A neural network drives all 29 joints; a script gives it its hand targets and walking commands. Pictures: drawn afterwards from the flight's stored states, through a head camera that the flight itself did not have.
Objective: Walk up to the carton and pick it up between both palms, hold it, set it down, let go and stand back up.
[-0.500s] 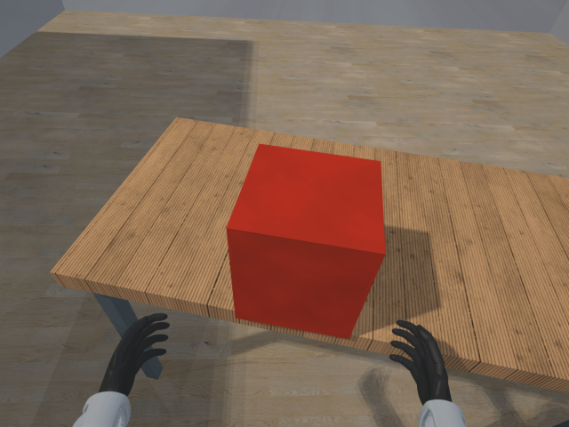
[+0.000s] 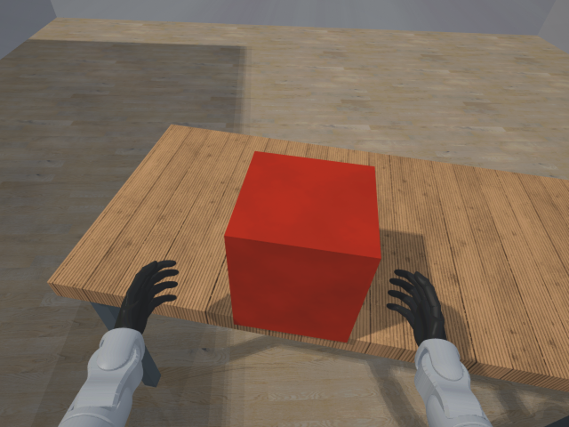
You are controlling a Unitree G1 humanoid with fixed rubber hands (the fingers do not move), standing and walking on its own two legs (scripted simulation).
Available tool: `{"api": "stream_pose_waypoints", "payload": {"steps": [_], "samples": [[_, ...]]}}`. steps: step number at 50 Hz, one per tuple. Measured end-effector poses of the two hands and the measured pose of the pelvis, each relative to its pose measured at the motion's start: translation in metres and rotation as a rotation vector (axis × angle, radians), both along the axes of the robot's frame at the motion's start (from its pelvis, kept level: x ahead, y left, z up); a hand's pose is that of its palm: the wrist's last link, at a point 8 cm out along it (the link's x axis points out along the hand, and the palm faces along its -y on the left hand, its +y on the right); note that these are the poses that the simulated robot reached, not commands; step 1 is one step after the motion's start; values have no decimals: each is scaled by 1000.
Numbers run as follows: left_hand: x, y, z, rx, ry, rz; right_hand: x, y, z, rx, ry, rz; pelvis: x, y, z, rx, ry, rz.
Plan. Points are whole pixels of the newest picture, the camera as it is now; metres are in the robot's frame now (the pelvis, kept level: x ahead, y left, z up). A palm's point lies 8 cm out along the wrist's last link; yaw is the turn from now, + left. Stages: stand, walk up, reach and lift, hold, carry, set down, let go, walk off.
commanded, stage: reach and lift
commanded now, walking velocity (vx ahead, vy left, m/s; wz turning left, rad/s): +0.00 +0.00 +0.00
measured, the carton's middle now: (301, 248) +0.43 -0.04 +0.00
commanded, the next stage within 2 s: none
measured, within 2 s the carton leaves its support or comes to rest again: neither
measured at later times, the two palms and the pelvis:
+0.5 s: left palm (145, 247) +0.36 +0.20 +0.08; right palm (435, 270) +0.33 -0.22 +0.07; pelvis +0.00 +0.00 +0.01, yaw -1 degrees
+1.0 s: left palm (152, 186) +0.43 +0.19 +0.14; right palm (443, 214) +0.39 -0.23 +0.13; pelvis +0.00 +0.00 +0.00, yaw -1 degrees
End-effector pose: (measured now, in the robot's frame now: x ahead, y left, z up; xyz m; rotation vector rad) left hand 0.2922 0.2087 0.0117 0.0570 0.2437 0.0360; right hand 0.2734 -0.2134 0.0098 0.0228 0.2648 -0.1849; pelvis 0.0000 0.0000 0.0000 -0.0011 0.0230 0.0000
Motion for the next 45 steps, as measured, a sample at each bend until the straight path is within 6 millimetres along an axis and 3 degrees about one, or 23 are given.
{"api": "stream_pose_waypoints", "payload": {"steps": [18,45], "samples": [[53,-13,51,-8,13,-17,43,-6,47,-5,-23,0,1,2,4,-4,0,-16],[124,-17,120,-8,34,-16,105,-14,110,-6,-8,-15,-2,2,5,-7,68,-19]]}}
